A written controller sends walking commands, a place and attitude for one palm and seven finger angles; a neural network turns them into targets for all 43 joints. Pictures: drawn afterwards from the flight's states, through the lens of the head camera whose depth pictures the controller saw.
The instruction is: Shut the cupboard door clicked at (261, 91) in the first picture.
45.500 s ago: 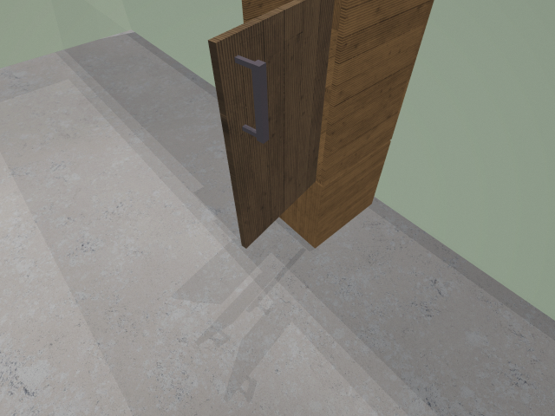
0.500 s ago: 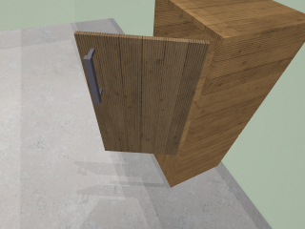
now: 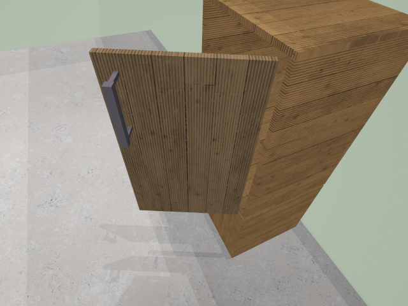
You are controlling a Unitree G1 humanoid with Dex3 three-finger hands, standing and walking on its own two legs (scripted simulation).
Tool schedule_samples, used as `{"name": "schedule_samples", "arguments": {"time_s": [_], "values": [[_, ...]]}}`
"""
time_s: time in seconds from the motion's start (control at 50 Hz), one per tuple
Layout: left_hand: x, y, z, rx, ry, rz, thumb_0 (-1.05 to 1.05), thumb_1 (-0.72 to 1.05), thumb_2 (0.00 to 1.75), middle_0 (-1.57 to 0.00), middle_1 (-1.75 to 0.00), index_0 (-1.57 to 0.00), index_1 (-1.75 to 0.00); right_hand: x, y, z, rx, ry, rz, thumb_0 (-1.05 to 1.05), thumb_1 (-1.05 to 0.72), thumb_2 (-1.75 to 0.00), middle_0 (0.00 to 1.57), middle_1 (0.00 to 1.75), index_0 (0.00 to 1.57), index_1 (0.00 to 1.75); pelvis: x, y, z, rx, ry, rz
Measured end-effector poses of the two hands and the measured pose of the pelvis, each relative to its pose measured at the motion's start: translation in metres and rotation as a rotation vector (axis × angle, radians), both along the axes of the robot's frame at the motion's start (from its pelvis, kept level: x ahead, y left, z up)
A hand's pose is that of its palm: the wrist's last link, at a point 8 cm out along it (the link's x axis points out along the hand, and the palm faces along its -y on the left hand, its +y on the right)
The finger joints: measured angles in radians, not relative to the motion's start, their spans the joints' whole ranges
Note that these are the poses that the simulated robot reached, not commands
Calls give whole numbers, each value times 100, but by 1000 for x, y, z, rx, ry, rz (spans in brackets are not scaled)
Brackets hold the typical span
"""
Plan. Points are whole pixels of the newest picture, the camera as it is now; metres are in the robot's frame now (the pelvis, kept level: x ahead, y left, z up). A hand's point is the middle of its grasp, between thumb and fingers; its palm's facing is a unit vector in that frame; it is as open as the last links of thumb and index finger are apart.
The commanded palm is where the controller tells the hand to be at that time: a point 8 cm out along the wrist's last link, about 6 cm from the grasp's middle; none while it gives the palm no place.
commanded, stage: come to a stop and stand still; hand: left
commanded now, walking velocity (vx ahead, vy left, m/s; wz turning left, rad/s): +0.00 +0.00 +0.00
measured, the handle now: (120, 112) +0.46 +0.21 +0.14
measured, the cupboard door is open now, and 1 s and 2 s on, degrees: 63 63 63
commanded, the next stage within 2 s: look again from close up in 0.74 s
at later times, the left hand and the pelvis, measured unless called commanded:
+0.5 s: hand out of the picture +0.07 +0.17 -0.17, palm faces +0.00 -0.98 -0.20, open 7.4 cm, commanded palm none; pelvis +0.04 -0.01 +0.01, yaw +0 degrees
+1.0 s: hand out of the picture +0.03 +0.17 -0.17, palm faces +0.01 -0.98 -0.19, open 7.4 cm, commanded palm none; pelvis +0.04 -0.01 +0.01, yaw +0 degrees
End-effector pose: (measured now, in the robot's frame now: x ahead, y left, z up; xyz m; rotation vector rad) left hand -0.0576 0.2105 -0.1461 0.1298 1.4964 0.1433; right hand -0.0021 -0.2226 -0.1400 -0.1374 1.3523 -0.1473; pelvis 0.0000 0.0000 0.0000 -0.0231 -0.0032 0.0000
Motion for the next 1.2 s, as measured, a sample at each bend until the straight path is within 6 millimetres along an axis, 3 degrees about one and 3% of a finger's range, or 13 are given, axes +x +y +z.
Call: {"name": "schedule_samples", "arguments": {"time_s": [0.22,0.4,0.54,0.92,1.2], "values": [[86,-1,3,14,-148,-25,1,91,89,-20,-30,-19,-30,40,-8,4,-27,-27,18,2,-94,-90,20,29,20,30,30,-5,4,13,4,-4],[119,7,4,31,-180,-51,1,92,89,-20,-30,-20,-30,58,-14,10,-43,-28,19,2,-93,-90,20,29,20,30,40,-8,6,17,4,-8],[119,9,5,31,-160,-50,1,91,89,-20,-30,-20,-30,62,-14,11,-44,-13,21,1,-93,-90,20,29,20,30,43,-8,8,19,3,-9],[89,6,5,17,-74,-24,1,91,89,-20,-30,-20,-30,55,-12,13,-41,21,24,1,-92,-90,20,29,20,30,41,-7,10,23,-2,-8],[84,4,5,8,-68,-21,1,91,89,-20,-30,-20,-30,47,-10,14,-39,33,21,1,-92,-90,20,29,20,30,37,-6,12,25,0,-7]]}}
